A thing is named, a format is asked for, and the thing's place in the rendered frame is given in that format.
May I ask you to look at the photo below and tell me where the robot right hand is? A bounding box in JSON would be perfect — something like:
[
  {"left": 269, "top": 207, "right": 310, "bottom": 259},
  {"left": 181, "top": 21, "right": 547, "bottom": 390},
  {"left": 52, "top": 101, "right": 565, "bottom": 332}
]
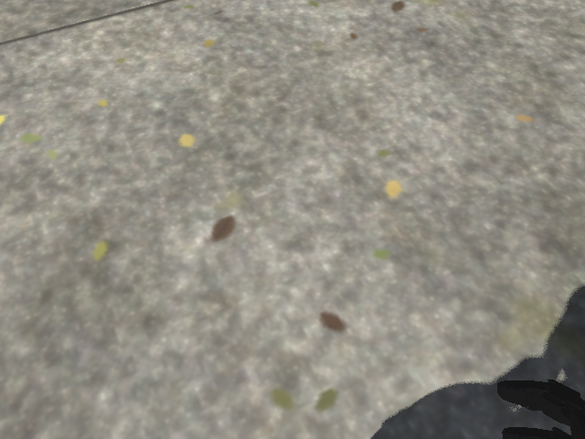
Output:
[{"left": 497, "top": 380, "right": 585, "bottom": 439}]

